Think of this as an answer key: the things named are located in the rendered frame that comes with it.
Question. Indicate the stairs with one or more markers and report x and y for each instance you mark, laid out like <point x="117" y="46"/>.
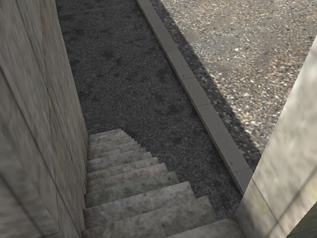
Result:
<point x="129" y="194"/>

